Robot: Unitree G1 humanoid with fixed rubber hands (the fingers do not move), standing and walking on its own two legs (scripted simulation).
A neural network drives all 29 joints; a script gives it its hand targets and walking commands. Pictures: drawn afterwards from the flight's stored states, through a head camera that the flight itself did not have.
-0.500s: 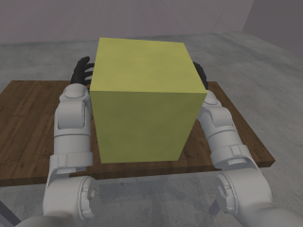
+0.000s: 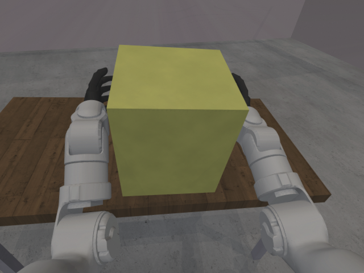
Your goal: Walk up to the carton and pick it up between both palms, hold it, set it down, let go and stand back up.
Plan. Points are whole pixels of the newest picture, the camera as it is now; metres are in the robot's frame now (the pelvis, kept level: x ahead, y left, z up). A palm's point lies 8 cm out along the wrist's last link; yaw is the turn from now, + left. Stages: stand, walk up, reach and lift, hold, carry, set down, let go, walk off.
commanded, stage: hold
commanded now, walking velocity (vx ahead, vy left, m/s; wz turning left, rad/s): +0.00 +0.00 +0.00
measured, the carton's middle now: (170, 124) +0.36 +0.00 +0.18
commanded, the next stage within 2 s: set down in 1.76 s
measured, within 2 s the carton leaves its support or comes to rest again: neither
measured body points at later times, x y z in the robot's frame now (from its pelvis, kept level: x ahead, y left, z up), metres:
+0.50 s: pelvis +0.00 +0.00 +0.00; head -0.06 +0.03 +0.44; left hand +0.38 +0.16 +0.22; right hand +0.38 -0.15 +0.22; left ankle +0.03 +0.12 -0.75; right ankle +0.01 -0.12 -0.75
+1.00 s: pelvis +0.00 +0.00 +0.00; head -0.06 +0.03 +0.44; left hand +0.38 +0.16 +0.22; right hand +0.39 -0.15 +0.22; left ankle +0.03 +0.12 -0.75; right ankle +0.01 -0.12 -0.75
